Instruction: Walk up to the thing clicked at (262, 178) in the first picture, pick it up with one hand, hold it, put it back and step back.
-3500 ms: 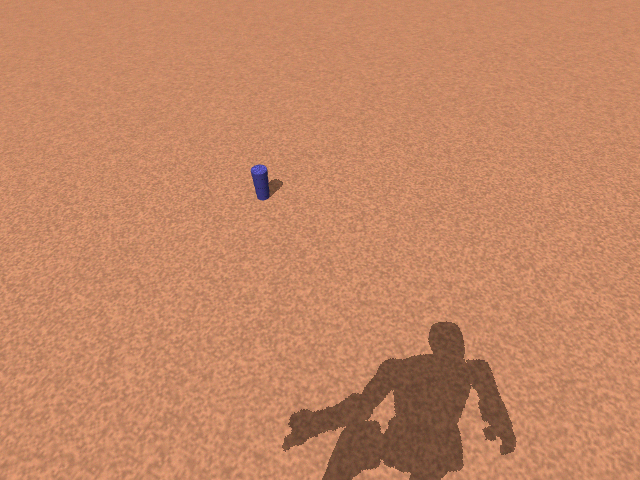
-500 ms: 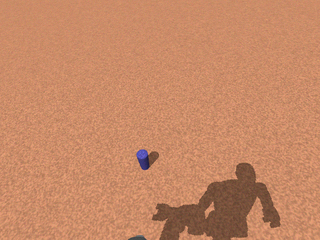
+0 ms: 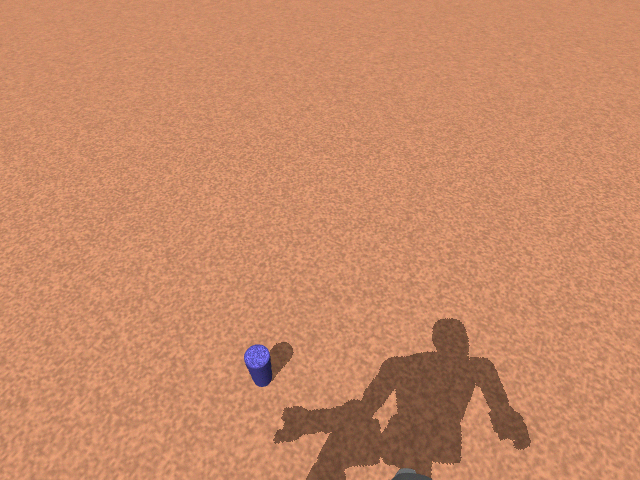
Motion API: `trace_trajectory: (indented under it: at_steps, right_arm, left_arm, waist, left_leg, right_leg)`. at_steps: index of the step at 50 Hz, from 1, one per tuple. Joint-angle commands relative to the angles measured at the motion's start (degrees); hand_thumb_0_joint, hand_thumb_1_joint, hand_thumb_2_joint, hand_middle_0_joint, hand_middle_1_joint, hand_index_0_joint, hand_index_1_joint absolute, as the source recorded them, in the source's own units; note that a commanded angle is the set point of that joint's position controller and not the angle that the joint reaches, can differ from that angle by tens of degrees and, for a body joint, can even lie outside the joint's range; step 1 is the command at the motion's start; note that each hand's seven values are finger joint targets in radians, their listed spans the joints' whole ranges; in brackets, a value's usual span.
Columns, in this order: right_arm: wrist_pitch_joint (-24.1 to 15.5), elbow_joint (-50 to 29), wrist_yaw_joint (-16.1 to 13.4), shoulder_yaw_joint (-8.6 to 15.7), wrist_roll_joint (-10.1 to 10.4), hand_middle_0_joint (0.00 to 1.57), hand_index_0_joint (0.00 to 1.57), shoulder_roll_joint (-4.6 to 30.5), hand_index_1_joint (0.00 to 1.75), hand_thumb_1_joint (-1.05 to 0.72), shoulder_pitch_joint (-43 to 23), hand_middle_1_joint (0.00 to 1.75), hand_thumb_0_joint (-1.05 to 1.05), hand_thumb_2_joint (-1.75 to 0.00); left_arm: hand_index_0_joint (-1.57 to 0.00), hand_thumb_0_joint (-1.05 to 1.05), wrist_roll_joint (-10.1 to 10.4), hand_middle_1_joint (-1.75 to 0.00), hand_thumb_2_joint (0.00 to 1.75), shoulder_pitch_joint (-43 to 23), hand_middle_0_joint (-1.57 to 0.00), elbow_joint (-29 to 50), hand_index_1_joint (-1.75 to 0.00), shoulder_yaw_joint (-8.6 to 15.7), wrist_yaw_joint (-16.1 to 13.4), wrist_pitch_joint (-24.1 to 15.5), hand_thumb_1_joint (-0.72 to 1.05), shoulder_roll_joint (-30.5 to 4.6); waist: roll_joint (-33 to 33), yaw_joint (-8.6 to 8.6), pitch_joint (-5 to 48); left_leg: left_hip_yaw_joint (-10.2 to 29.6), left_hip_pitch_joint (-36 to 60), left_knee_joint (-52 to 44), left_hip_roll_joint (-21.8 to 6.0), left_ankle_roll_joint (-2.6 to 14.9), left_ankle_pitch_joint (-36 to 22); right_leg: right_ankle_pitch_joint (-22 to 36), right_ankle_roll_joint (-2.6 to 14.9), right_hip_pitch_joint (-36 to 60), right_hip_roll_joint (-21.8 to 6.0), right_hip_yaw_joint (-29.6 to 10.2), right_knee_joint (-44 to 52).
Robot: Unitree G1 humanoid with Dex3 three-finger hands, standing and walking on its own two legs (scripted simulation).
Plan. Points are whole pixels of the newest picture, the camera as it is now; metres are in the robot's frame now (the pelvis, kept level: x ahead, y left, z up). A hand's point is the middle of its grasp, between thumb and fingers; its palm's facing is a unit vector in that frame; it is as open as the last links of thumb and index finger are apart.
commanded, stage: walk up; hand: left
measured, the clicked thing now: (260, 367) +0.56 +0.20 -0.69
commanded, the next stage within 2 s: stand in 1.96 s
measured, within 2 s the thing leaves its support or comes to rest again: neither
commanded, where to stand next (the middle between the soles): +0.23 -0.01 m, yaw +0 degrees
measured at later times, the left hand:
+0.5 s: hand out of the picture +0.17 +0.28 -0.17, palm faces -0.01 -0.92 -0.39, open 7.4 cm
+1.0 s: hand (174, 401) +0.28 +0.25 -0.15, palm faces -0.01 -0.93 -0.37, open 7.4 cm
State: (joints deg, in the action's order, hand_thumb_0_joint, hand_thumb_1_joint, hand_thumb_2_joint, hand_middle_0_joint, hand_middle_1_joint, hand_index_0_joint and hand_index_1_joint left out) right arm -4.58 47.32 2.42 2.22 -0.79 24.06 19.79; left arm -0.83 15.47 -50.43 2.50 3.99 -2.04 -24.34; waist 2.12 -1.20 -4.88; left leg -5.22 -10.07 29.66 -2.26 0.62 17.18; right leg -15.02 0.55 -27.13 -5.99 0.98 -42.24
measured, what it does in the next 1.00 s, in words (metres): walks ahead: right foot, then left foot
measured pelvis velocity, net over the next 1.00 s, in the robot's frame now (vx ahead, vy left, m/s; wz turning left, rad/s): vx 0.19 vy -0.02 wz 0.01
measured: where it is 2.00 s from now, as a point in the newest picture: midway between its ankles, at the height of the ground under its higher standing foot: outside the picture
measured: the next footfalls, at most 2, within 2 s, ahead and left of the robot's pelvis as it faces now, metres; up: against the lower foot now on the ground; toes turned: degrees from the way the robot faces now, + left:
right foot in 0.08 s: +0.16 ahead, -0.16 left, +0.00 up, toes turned -4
left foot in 0.44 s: +0.25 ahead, +0.12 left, +0.00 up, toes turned +1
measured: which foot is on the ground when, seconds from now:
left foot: down 0.00-0.08, up 0.10-0.42, down 0.44-1.00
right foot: up 0.00-0.06, down 0.08-0.44, up 0.46-0.66, down 0.68-1.00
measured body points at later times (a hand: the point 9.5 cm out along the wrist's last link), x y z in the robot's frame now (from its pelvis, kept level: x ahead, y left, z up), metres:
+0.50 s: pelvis +0.13 +0.00 -0.02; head +0.16 +0.01 +0.43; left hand +0.17 +0.32 -0.14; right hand +0.23 -0.32 -0.13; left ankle +0.22 +0.12 -0.73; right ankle +0.12 -0.15 -0.72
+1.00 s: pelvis +0.19 -0.02 +0.00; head +0.21 -0.02 +0.45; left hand +0.28 +0.29 -0.12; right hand +0.28 -0.32 -0.13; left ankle +0.22 +0.12 -0.73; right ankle +0.19 -0.14 -0.73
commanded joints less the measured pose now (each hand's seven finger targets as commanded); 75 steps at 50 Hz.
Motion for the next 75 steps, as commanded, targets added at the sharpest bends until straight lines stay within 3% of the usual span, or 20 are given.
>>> trace_trajectory:
  at_steps: [1,3,4,5,6,10,17,20,21,22,23,24,33,34,35,36,38,41,47,75]
  right_arm:
    - [-0.58,-4.83,-0.43,5.02,0.65,0.2,0.2,15.79,0.3,-0.9,-3.73,0.3,0.0,-0.9]
    - [0.03,-4.95,-0.42,3.42,0.39,0.2,0.2,11.23,0.3,-0.9,-1.5,0.3,0.0,-0.9]
    - [-0.04,-5.54,-0.37,1.93,0.54,0.2,0.2,6.79,0.3,-0.9,0.6,0.3,0.0,-0.9]
    - [0.47,-5.63,-0.69,2.39,0.52,0.2,0.2,9.28,0.3,-0.9,-0.23,0.3,0.0,-0.9]
    - [1.01,-4.39,-1.29,3.7,-0.05,0.2,0.2,13.41,0.3,-0.9,-2.46,0.3,0.0,-0.9]
    - [1.1,-0.03,-0.29,3.74,0.6,0.2,0.2,12.15,0.3,-0.9,2.1,0.3,0.0,-0.9]
    - [1.9,0.55,-0.55,2.96,0.36,0.2,0.2,7.87,0.3,-0.9,-2.24,0.3,0.0,-0.9]
    - [1.22,2.74,-1.56,3.37,0.3,0.2,0.2,8.93,0.3,-0.9,-1.19,0.3,0.0,-0.9]
    - [0.98,2.98,-2.06,3.89,-0.14,0.2,0.2,11.49,0.3,-0.9,-0.24,0.3,0.0,-0.9]
    - [0.62,1.88,-1.86,5.29,-0.38,0.2,0.2,16.05,0.3,-0.9,2.19,0.3,0.0,-0.9]
    - [0.68,1.52,-1.67,6.18,0.41,0.2,0.2,20.16,0.3,-0.9,2.0,0.3,0.0,-0.9]
    - [1.06,1.54,-1.72,6.67,0.56,0.2,0.2,20.12,0.3,-0.9,-0.27,0.3,0.0,-0.9]
    - [2.75,-0.41,-1.73,2.33,0.36,0.2,0.2,11.42,0.3,-0.9,-12.15,0.3,0.0,-0.9]
    - [3.01,-0.27,-1.76,1.29,0.71,0.2,0.2,8.78,0.3,-0.9,-11.53,0.3,0.0,-0.9]
    - [3.3,-0.14,-1.73,0.59,1.19,0.2,0.2,5.87,0.3,-0.9,-11.07,0.3,0.0,-0.9]
    - [3.44,1.56,-2.34,1.4,1.01,0.2,0.2,8.59,0.3,-0.9,-11.54,0.3,0.0,-0.9]
    - [2.57,4.62,-2.27,1.39,1.36,0.2,0.2,9.17,0.3,-0.9,-8.71,0.3,0.0,-0.9]
    - [1.33,6.35,-2.51,1.55,0.9,0.2,0.2,11.03,0.3,-0.9,-10.12,0.3,0.0,-0.9]
    - [1.51,10.24,-2.72,0.22,1.48,0.2,0.2,10.34,0.3,-0.9,-12.73,0.3,0.0,-0.9]
    - [2.25,15.6,-2.83,-0.39,0.51,0.2,0.2,9.13,0.3,-0.9,-18.61,0.3,0.0,-0.9]
  left_arm:
    - [-0.2,0.0,0.23,-0.3,0.9,2.68,-0.2,2.48,-0.3,4.05,-0.24,-2.36,0.9,-9.92]
    - [-0.2,0.0,-0.03,-0.3,0.9,9.82,-0.2,0.31,-0.3,5.47,-1.37,-3.4,0.9,-12.75]
    - [-0.2,0.0,-0.54,-0.3,0.9,14.21,-0.2,-0.01,-0.3,6.99,-2.25,-4.07,0.9,-17.5]
    - [-0.2,0.0,-0.03,-0.3,0.9,12.45,-0.2,1.89,-0.3,7.07,-2.49,-4.29,0.9,-21.26]
    - [-0.2,0.0,0.7,-0.3,0.9,8.69,-0.2,3.04,-0.3,6.51,-2.41,-4.02,0.9,-20.25]
    - [-0.2,0.0,0.97,-0.3,0.9,3.69,-0.2,4.04,-0.3,4.88,-2.81,-4.01,0.9,-15.18]
    - [-0.2,0.0,0.4,-0.3,0.9,0.75,-0.2,5.32,-0.3,2.85,-3.81,-3.17,0.9,-13.38]
    - [-0.2,0.0,1.24,-0.3,0.9,-1.05,-0.2,4.72,-0.3,1.56,-4.36,-1.77,0.9,-11.42]
    - [-0.2,0.0,1.53,-0.3,0.9,-0.65,-0.2,4.77,-0.3,0.66,-4.38,-1.44,0.9,-9.15]
    - [-0.2,0.0,1.33,-0.3,0.9,2.17,-0.2,5.96,-0.3,0.14,-3.9,-1.19,0.9,-7.08]
    - [-0.2,0.0,1.11,-0.3,0.9,3.96,-0.2,4.23,-0.3,1.05,-4.24,-0.32,0.9,-10.27]
    - [-0.2,0.0,0.42,-0.3,0.9,3.47,-0.2,2.63,-0.3,1.65,-4.69,-0.01,0.9,-12.47]
    - [-0.2,0.0,-0.48,-0.3,0.9,6.51,-0.2,-3.79,-0.3,2.59,-4.6,-1.14,0.9,-8.81]
    - [-0.2,0.0,-0.96,-0.3,0.9,5.04,-0.2,-3.54,-0.3,2.97,-4.92,-1.4,0.9,-10.35]
    - [-0.2,0.0,-1.6,-0.3,0.9,1.45,-0.2,-1.9,-0.3,3.48,-5.11,-1.9,0.9,-14.59]
    - [-0.2,0.0,-1.09,-0.3,0.9,-3.49,-0.2,-1.42,-0.3,3.54,-4.8,-1.62,0.9,-16.93]
    - [-0.2,0.0,-0.12,-0.3,0.9,-8.47,-0.2,-0.7,-0.3,2.2,-4.64,-1.46,0.9,-13.27]
    - [-0.2,0.0,0.52,-0.3,0.9,-7.25,-0.2,-2.74,-0.3,0.73,-4.24,-1.18,0.9,-9.87]
    - [-0.2,0.0,1.36,-0.3,0.9,-8.61,-0.2,-5.88,-0.3,0.67,-4.6,-0.91,0.9,-10.35]
    - [-0.2,0.0,0.52,-0.3,0.9,-15.34,-0.2,-12.55,-0.3,0.32,-3.96,0.34,0.9,-8.11]
  waist:
    - [-9.29,2.56,1.86]
    - [0.99,5.96,6.44]
    - [15.9,7.63,7.47]
    - [14.56,7.02,5.4]
    - [6.83,5.76,1.56]
    - [7.56,2.08,1.1]
    - [7.36,1.99,4.46]
    - [1.39,-0.07,6.5]
    - [-3.66,-0.6,8.09]
    - [-11.73,-0.74,10.51]
    - [-13.12,-1.37,9.34]
    - [-11.58,-1.02,6.63]
    - [-10.28,3.99,6.01]
    - [-5.41,3.95,5.17]
    - [4.84,2.53,2.71]
    - [6.52,1.71,0.99]
    - [1.32,-0.98,1.4]
    - [1.47,0.43,7.02]
    - [-1.26,1.6,9.13]
    - [-2.72,1.19,7.95]
  left_leg:
    - [8.45,-9.94,-7.37,-10.64,10.01,3.63]
    - [5.14,-14.72,9.55,-6.59,7.15,0.87]
    - [0.15,-23.0,27.37,-0.21,4.21,7.04]
    - [2.61,-31.81,34.79,3.57,2.12,13.96]
    - [8.32,-30.88,36.84,-1.17,1.55,12.69]
    - [7.91,-23.15,28.07,-3.89,0.9,4.13]
    - [2.38,-8.97,10.76,-1.01,-0.55,-4.75]
    - [1.75,1.36,1.25,1.43,0.92,-15.0]
    - [7.61,4.23,-1.33,-3.66,2.62,-19.99]
    - [22.81,7.36,-6.49,-12.98,7.0,-6.85]
    - [34.48,5.69,-12.3,-20.16,13.8,5.43]
    - [36.61,2.75,-13.56,-20.73,15.62,13.99]
    - [12.68,-15.56,-0.77,-9.03,7.07,2.65]
    - [10.81,-18.73,2.83,-6.92,4.7,5.72]
    - [7.28,-21.02,10.01,-1.0,1.16,10.03]
    - [5.39,-14.67,15.25,0.41,0.72,12.45]
    - [5.99,-7.84,6.28,-0.47,0.96,3.73]
    - [13.69,-1.64,-1.2,-5.37,3.1,-10.99]
    - [9.53,-0.76,-0.45,-3.88,2.2,-21.23]
    - [10.03,2.76,-11.54,-4.51,0.82,-16.17]
  right_leg:
    - [5.42,0.38,13.47,3.34,3.67,8.29]
    - [0.47,1.31,27.79,4.11,0.98,13.36]
    - [-12.72,4.07,31.88,-7.28,-16.92,22.39]
    - [-20.37,11.34,30.28,-19.01,-38.42,30.68]
    - [-21.0,14.88,23.06,-20.85,-39.04,29.96]
    - [-2.46,11.68,16.3,-10.64,-15.33,26.46]
    - [25.2,10.85,9.95,-8.54,-3.77,16.97]
    - [18.39,6.57,5.52,-4.3,-0.44,5.49]
    - [10.23,3.93,2.98,-1.45,1.14,1.73]
    - [-8.83,1.82,-1.95,4.18,3.23,-6.99]
    - [-21.48,1.69,-5.46,5.75,1.32,-14.33]
    - [-20.6,1.82,-6.48,3.25,-1.79,-18.33]
    - [-0.95,1.22,17.39,5.22,1.68,11.03]
    - [-2.13,2.26,18.81,2.56,-2.95,15.74]
    - [-12.89,5.94,13.07,-7.83,-21.38,23.84]
    - [-17.85,11.02,4.8,-13.7,-25.94,25.91]
    - [-4.47,8.76,4.97,-8.55,-14.79,19.57]
    - [8.19,2.42,8.0,-0.62,-5.12,12.86]
    - [16.95,2.78,16.94,-2.07,-4.3,14.36]
    - [8.68,0.3,22.29,-1.69,-2.08,26.42]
